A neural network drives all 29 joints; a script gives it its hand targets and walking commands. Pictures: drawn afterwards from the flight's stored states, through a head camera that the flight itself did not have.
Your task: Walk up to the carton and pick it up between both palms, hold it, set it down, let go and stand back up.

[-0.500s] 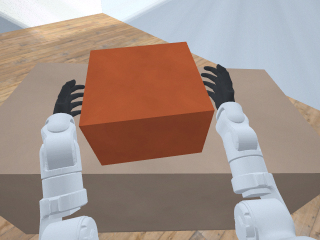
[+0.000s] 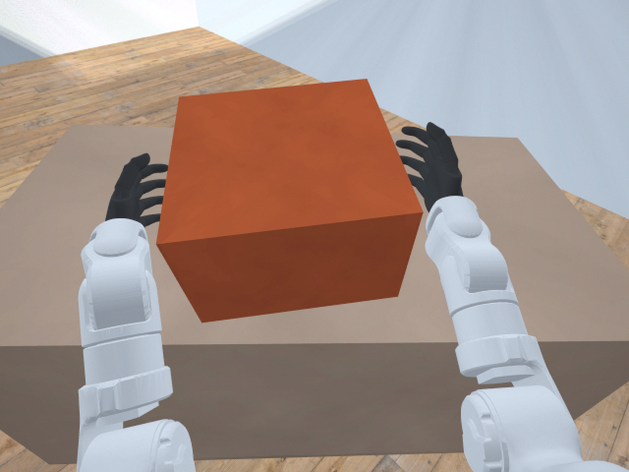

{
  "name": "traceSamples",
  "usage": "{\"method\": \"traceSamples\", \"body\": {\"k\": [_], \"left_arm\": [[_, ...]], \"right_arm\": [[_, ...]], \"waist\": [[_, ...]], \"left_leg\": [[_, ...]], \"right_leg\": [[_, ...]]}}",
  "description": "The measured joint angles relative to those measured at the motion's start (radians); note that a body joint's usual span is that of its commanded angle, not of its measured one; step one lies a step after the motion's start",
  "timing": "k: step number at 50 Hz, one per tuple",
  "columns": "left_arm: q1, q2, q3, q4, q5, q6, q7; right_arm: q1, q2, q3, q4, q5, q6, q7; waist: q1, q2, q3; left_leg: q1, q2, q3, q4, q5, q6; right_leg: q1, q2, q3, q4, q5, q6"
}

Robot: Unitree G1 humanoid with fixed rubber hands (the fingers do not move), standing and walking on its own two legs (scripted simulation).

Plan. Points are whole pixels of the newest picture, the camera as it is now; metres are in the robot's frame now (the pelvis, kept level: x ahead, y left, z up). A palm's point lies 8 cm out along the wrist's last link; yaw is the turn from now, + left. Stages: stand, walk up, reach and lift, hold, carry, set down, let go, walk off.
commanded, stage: hold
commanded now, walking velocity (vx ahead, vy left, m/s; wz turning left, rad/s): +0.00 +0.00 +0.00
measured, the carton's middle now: (287, 195) +0.44 +0.00 +0.13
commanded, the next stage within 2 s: set down in 0.34 s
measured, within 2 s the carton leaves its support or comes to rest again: neither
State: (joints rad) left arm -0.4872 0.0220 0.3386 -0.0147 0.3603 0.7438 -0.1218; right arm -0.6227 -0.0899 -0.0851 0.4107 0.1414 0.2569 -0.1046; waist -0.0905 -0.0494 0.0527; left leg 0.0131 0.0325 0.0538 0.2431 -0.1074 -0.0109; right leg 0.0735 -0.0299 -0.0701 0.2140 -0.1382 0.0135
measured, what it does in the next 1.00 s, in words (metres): stands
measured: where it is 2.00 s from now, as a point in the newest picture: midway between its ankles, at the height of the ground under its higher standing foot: outside the picture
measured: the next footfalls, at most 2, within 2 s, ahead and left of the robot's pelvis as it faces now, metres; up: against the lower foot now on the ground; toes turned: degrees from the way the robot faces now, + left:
none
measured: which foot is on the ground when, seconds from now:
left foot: down 0.00-1.00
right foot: down 0.00-1.00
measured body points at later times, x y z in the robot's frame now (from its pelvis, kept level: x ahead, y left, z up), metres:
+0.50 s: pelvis +0.00 +0.00 +0.00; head -0.05 +0.02 +0.45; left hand +0.35 +0.19 +0.17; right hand +0.37 -0.17 +0.21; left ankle +0.03 +0.12 -0.75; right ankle +0.00 -0.13 -0.75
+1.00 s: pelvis +0.01 -0.02 +0.00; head -0.02 +0.01 +0.45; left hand +0.36 +0.19 +0.13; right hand +0.39 -0.17 +0.17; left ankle +0.03 +0.12 -0.75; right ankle +0.00 -0.13 -0.75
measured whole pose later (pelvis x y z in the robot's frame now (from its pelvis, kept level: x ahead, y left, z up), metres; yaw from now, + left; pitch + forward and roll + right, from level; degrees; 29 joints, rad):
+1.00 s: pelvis +0.01 -0.02 +0.00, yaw +1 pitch -7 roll +0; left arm -0.40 -0.02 0.32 0.15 0.34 0.44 -0.04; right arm -0.57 -0.05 -0.17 0.58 0.02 -0.08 -0.03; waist -0.02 -0.06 0.05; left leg -0.01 0.05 0.04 0.26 -0.12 -0.03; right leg 0.04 -0.01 -0.09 0.26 -0.18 -0.01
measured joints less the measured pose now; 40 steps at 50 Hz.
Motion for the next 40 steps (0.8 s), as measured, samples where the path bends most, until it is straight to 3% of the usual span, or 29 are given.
{"method": "traceSamples", "body": {"k": [8,27,40], "left_arm": [[0.034,-0.001,-0.016,-0.031,-0.013,0.005,0.014],[0.008,0.003,0.001,0.071,-0.014,-0.054,0.017],[0.038,-0.029,-0.003,0.128,0.017,-0.223,0.042]], "right_arm": [[0.032,0.009,0.000,-0.030,0.007,0.001,0.000],[0.002,0.041,-0.052,0.041,-0.058,-0.024,0.020],[0.016,0.066,-0.116,0.126,-0.142,-0.247,0.078]], "waist": [[0.002,0.004,0.002],[0.016,-0.017,-0.043],[0.047,-0.004,-0.023]], "left_leg": [[-0.009,-0.002,-0.008,0.010,-0.001,0.000],[-0.010,0.001,-0.011,0.014,-0.006,-0.003],[0.010,0.002,-0.017,0.018,-0.018,-0.010]], "right_leg": [[-0.005,-0.002,-0.007,0.008,-0.003,0.000],[-0.017,0.001,-0.007,0.036,-0.021,-0.005],[0.004,0.003,-0.015,0.045,-0.039,-0.010]]}}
